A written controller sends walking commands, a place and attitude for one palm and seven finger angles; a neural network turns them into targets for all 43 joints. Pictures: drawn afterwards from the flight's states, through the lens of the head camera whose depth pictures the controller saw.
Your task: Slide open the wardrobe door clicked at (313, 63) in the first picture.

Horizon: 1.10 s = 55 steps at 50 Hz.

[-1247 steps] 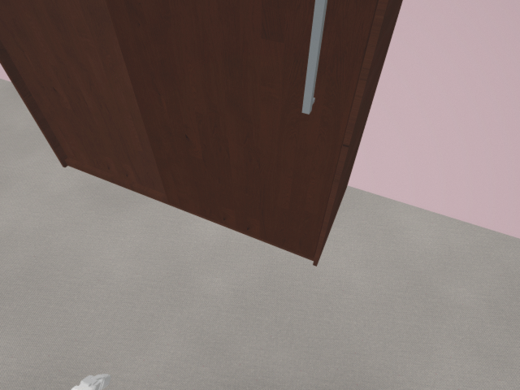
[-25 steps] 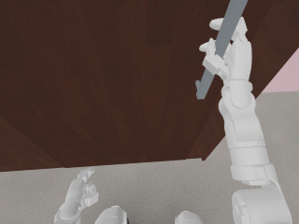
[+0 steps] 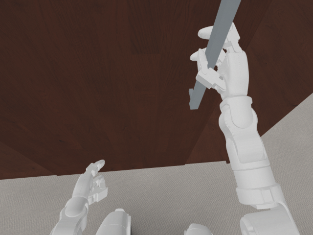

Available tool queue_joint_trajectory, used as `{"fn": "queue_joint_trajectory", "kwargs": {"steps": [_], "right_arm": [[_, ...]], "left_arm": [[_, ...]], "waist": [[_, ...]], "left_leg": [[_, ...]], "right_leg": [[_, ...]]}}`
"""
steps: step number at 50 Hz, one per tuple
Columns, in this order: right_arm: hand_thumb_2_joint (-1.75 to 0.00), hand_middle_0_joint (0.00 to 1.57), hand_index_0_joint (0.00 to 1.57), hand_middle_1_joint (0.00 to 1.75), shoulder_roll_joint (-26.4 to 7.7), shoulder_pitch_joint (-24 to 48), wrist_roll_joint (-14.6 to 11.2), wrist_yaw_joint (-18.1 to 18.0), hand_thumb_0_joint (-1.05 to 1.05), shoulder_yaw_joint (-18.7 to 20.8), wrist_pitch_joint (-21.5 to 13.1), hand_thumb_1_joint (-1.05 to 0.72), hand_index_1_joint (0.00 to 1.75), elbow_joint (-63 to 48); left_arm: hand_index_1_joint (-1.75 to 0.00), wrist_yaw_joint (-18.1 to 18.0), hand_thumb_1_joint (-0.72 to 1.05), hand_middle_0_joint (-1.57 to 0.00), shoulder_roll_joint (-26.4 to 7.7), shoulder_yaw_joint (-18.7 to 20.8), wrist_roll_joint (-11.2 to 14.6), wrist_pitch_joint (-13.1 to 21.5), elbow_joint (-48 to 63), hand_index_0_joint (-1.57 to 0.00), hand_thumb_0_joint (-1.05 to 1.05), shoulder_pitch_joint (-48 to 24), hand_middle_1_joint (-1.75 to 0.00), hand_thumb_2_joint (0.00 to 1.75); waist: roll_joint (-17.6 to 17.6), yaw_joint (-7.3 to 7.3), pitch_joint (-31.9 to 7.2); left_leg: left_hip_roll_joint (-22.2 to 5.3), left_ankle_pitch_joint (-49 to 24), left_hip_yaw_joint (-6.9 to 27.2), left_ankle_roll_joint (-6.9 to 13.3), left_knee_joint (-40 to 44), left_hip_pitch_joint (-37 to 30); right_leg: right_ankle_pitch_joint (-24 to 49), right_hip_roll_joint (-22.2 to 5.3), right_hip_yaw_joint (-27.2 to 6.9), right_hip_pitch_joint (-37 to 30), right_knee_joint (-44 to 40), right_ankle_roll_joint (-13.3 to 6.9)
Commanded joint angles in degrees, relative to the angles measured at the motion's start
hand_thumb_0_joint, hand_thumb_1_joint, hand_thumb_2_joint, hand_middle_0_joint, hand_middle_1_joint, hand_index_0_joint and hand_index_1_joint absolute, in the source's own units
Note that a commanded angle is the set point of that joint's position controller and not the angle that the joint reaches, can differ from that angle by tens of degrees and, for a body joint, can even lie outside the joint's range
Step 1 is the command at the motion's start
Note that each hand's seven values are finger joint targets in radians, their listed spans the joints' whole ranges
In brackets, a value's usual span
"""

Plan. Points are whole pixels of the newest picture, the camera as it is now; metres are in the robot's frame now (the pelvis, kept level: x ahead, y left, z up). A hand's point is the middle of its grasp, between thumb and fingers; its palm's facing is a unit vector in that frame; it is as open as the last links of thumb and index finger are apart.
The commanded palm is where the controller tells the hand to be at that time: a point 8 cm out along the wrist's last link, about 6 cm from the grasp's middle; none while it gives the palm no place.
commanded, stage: step sideways, sliding the door along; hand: right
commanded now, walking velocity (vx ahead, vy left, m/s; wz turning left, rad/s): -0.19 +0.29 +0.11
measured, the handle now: (206, 56) +0.44 -0.11 +0.18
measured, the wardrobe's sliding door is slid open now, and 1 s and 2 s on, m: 0.29 0.55 0.67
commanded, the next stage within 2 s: stop walking and hold the door there in 1.80 s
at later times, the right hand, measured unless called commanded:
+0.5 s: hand (119, 75) +0.38 +0.07 +0.19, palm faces -0.01 +0.99 -0.12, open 6.2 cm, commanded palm +0.37 +0.03 +0.20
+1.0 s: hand (57, 77) +0.38 +0.18 +0.20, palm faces +0.06 +1.00 -0.07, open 6.2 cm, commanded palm +0.35 +0.16 +0.20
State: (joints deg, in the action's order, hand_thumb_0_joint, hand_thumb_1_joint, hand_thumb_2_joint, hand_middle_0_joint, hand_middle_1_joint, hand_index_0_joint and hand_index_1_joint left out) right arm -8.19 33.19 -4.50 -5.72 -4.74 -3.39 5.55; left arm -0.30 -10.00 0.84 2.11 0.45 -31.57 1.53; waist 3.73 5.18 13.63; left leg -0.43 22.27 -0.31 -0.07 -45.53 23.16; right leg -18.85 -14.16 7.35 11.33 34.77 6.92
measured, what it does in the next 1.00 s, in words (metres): steps to the left: left foot, then right foot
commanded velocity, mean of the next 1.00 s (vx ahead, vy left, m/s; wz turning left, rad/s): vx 0.07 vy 0.30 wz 0.02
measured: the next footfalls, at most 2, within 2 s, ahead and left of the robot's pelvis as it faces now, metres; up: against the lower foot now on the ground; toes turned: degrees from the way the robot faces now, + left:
left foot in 0.04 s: +0.10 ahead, +0.17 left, +0.00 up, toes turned +2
right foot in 0.22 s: +0.04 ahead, -0.09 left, +0.00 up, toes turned -9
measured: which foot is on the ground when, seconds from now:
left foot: up 0.00-0.02, down 0.04-0.22, up 0.24-0.36, down 0.38-0.62, up 0.64-0.82, down 0.84-0.98, up 1.00-1.00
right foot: down 0.00-0.06, up 0.08-0.20, down 0.22-0.40, up 0.42-0.60, down 0.62-0.84, up 0.86-0.96, down 0.98-1.00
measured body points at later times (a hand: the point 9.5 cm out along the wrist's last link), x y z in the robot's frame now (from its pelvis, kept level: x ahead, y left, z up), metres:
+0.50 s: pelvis -0.03 +0.14 +0.00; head +0.03 +0.16 +0.44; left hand +0.14 +0.38 -0.11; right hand +0.38 +0.01 +0.20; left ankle +0.03 +0.24 -0.73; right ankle -0.03 -0.02 -0.68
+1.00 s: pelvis -0.06 +0.27 -0.01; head -0.02 +0.27 +0.44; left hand +0.10 +0.52 -0.12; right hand +0.37 +0.12 +0.20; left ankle -0.02 +0.40 -0.72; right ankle -0.02 +0.15 -0.73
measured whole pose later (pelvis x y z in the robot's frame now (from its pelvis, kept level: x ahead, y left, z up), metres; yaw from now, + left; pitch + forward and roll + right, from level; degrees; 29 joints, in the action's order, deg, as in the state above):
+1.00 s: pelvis -0.06 +0.27 -0.01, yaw +3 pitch -3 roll +1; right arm -12.4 40.7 -5.8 -9.4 1.6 4.3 19.0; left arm -4.6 -12.9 -0.4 2.6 -1.3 -39.3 6.4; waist 1.2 1.4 8.1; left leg -2.0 18.4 -6.3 0.5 -42.6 20.7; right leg -16.6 -6.8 5.8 18.0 39.9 0.7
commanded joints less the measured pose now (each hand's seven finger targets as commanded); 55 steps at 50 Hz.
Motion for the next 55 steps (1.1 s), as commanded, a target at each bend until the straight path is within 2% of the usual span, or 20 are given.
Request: {"fn": "queue_joint_trajectory", "kwargs": {"steps": [1,3,7,9,10,11,13,17,20,27,29,31,32,40,42,44,47,49,50,55], "right_arm": [[-0.9,0.45,0.45,1.4,-3.51,25.47,2.58,1.86,0.0,-1.57,-6.72,-0.9,1.4,-21.06],[-0.9,0.45,0.45,1.4,-8.04,22.36,2.69,0.39,0.0,1.56,-5.24,-0.9,1.4,-19.48],[-0.9,0.45,0.45,1.4,-6.89,25.67,1.68,-0.02,0.0,1.55,-6.54,-0.9,1.4,-26.69],[-0.9,0.45,0.45,1.4,-8.97,25.49,1.68,-0.21,0.0,3.31,-7.31,-0.9,1.4,-23.99],[-0.9,0.45,0.45,1.4,-5.98,24.41,0.77,0.98,0.0,1.54,-7.15,-0.9,1.4,-23.96],[-0.9,0.45,0.45,1.4,-2.95,23.71,0.97,2.35,0.0,0.17,-6.54,-0.9,1.4,-20.05],[-0.9,0.45,0.45,1.4,-2.31,27.68,1.16,3.14,0.0,0.33,-6.45,-0.9,1.4,-19.97],[-0.9,0.45,0.45,1.4,-5.4,24.6,1.19,1.7,0.0,2.62,-5.47,-0.9,1.4,-16.79],[-0.9,0.45,0.45,1.4,-12.82,26.01,1.46,-0.11,0.0,7.13,-3.85,-0.9,1.4,-18.69],[-0.9,0.45,0.45,1.4,-11.19,29.67,1.05,-0.85,0.0,6.25,-5.24,-0.9,1.4,-17.62],[-0.9,0.45,0.45,1.4,-10.08,30.48,0.54,0.11,0.0,4.56,-5.37,-0.9,1.4,-14.38],[-0.9,0.45,0.45,1.4,-6.2,30.83,-0.24,1.72,0.0,2.39,-4.42,-0.9,1.4,-10.0],[-0.9,0.45,0.45,1.4,-4.6,33.93,0.23,2.8,0.0,1.54,-4.17,-0.9,1.4,-9.67],[-0.9,0.45,0.45,1.4,-5.75,34.06,-0.24,1.8,0.0,2.36,-2.75,-0.9,1.4,-7.25],[-0.9,0.45,0.45,1.4,-10.35,36.17,0.27,0.2,0.0,4.74,-1.86,-0.9,1.4,-8.41],[-0.9,0.45,0.45,1.4,-11.83,34.94,0.51,-1.13,0.0,5.94,-0.77,-0.9,1.4,-8.07],[-0.9,0.45,0.45,1.4,-5.33,42.45,-0.3,-0.73,0.0,0.24,-2.11,-0.9,1.4,-11.17],[-0.9,0.45,0.45,1.4,-2.28,40.49,-1.84,0.74,0.0,-2.13,-2.9,-0.9,1.4,-8.86],[-0.9,0.45,0.45,1.4,0.54,40.45,-1.58,1.82,0.0,-3.04,-2.07,-0.9,1.4,-4.83],[-0.9,0.45,0.45,1.4,-0.92,39.46,-0.79,1.61,0.0,-3.01,-2.26,-0.9,1.4,-6.49]], "left_arm": [[-0.3,-1.17,0.9,-0.2,-6.4,1.98,1.69,2.17,8.2,-0.2,0.0,-3.84,-0.3,0.9],[-0.3,-2.2,0.9,-0.2,-3.59,0.16,0.81,3.24,7.99,-0.2,0.0,-6.56,-0.3,0.9],[-0.3,-3.41,0.9,-0.2,-3.45,0.11,0.13,2.95,3.97,-0.2,0.0,-3.89,-0.3,0.9],[-0.3,-3.92,0.9,-0.2,-4.91,1.39,-0.27,1.51,3.0,-0.2,0.0,-2.43,-0.3,0.9],[-0.3,-3.8,0.9,-0.2,-7.36,2.91,-0.77,1.19,4.65,-0.2,0.0,-3.25,-0.3,0.9],[-0.3,-2.33,0.9,-0.2,-7.13,3.17,-1.13,0.46,5.14,-0.2,0.0,-4.14,-0.3,0.9],[-0.3,-1.16,0.9,-0.2,-7.78,2.93,-1.22,0.83,6.05,-0.2,0.0,-5.44,-0.3,0.9],[-0.3,-1.65,0.9,-0.2,-8.48,2.33,-0.28,1.02,5.63,-0.2,0.0,-3.65,-0.3,0.9],[-0.3,-2.99,0.9,-0.2,-4.93,0.68,0.76,2.0,7.11,-0.2,0.0,-5.67,-0.3,0.9],[-0.3,-3.81,0.9,-0.2,-6.83,0.69,-0.81,1.56,1.37,-0.2,0.0,-0.79,-0.3,0.9],[-0.3,-4.26,0.9,-0.2,-8.49,1.68,-0.66,0.96,1.08,-0.2,0.0,1.34,-0.3,0.9],[-0.3,-3.25,0.9,-0.2,-10.15,2.68,-0.52,0.14,3.09,-0.2,0.0,-1.31,-0.3,0.9],[-0.3,-2.18,0.9,-0.2,-8.92,1.65,-0.55,0.09,3.38,-0.2,0.0,-3.3,-0.3,0.9],[-0.3,-3.0,0.9,-0.2,-10.95,1.67,1.41,-0.39,4.18,-0.2,0.0,-0.16,-0.3,0.9],[-0.3,-3.56,0.9,-0.2,-7.17,0.58,1.97,0.24,4.49,-0.2,0.0,-1.85,-0.3,0.9],[-0.3,-4.41,0.9,-0.2,-8.28,1.47,1.26,1.4,1.0,-0.2,0.0,-1.09,-0.3,0.9],[-0.3,-4.81,0.9,-0.2,-6.81,-0.05,0.23,1.23,-1.41,-0.2,0.0,0.7,-0.3,0.9],[-0.3,-4.37,0.9,-0.2,-11.27,2.35,-0.28,0.48,0.54,-0.2,0.0,0.13,-0.3,0.9],[-0.3,-2.5,0.9,-0.2,-10.3,2.04,0.85,-0.05,1.68,-0.2,0.0,-2.41,-0.3,0.9],[-0.3,-2.44,0.9,-0.2,-10.32,2.0,0.88,-0.57,2.28,-0.2,0.0,-0.67,-0.3,0.9]], "waist": [[-0.34,-5.95,-35.38],[-16.45,-4.54,-32.69],[-17.52,-6.41,-37.32],[-10.82,-7.69,-40.11],[2.18,-6.99,-40.38],[8.67,-5.9,-39.29],[13.0,-5.65,-33.32],[8.63,-5.2,-32.36],[-24.44,-4.37,-33.42],[-12.45,-5.22,-38.41],[-7.47,-6.75,-38.7],[11.71,-5.0,-35.3],[8.11,-4.29,-33.22],[3.64,-5.61,-33.1],[-18.17,-5.07,-33.29],[-19.65,-3.86,-34.16],[-11.38,-7.52,-35.67],[16.01,-7.25,-36.18],[8.27,-5.09,-34.8],[11.11,-5.63,-30.43]], "left_leg": [[-2.27,-25.24,-0.49,1.2,19.85,-18.04],[-15.05,-65.54,11.86,7.52,19.16,-22.24],[-13.94,-67.37,10.26,9.24,11.47,-28.58],[-9.57,-54.18,4.66,4.16,3.66,-16.13],[-2.5,-23.94,1.5,-0.94,-1.71,-0.2],[0.88,6.07,4.01,-1.85,-11.53,4.57],[-2.51,5.72,7.46,-0.99,-13.67,7.22],[-1.07,-5.18,0.39,0.26,12.83,-11.46],[-14.82,-45.49,14.3,8.23,24.24,-22.2],[-11.7,-47.89,8.82,10.16,16.32,-28.65],[-8.15,-33.15,5.08,5.53,9.37,-13.58],[1.27,4.67,4.04,-0.92,-9.96,7.32],[-1.16,2.92,8.22,0.14,-14.48,8.1],[0.33,-10.67,-4.98,0.45,19.29,-18.2],[-13.1,-27.99,7.9,6.85,24.8,-27.6],[-16.65,-38.92,10.74,11.92,20.83,-27.7],[-12.33,-45.32,1.64,8.62,7.7,-21.61],[0.01,5.29,-2.34,-0.62,-12.72,11.25],[-1.95,5.46,5.22,0.42,-17.62,9.99],[-4.18,3.6,1.38,0.19,-1.24,2.94]], "right_leg": [[35.01,-2.33,0.51,-11.2,10.54,-6.42],[-16.02,10.04,-0.37,7.38,20.25,-3.57],[-11.65,9.33,-2.69,9.1,8.2,-3.91],[16.92,4.21,-2.63,-10.19,-6.66,-6.11],[44.53,-8.6,-15.83,-22.26,-6.93,-12.45],[53.5,-17.71,-22.18,-22.14,-9.53,-17.66],[42.98,-18.34,-19.31,-16.43,-9.37,-18.9],[35.17,-9.06,-4.47,-9.65,0.58,-9.34],[-16.67,10.2,-0.28,10.76,22.47,-3.99],[-5.78,11.23,-0.34,6.93,3.85,-4.62],[11.06,5.39,-3.48,-11.65,-10.39,-7.52],[38.49,-18.54,-28.35,-20.71,-13.45,-18.89],[29.05,-18.31,-25.71,-17.83,-13.83,-18.47],[24.8,-4.17,-2.79,-6.11,0.89,-8.81],[-5.98,6.83,2.08,11.54,16.45,-5.18],[-16.46,9.67,-3.49,15.15,24.44,-5.74],[-0.87,8.8,-0.61,2.05,-0.57,-6.2],[42.47,-14.75,-27.94,-25.37,-10.95,-15.77],[28.38,-17.08,-29.26,-21.17,-13.64,-17.13],[36.03,-11.04,-12.51,-16.09,-7.85,-14.83]]}}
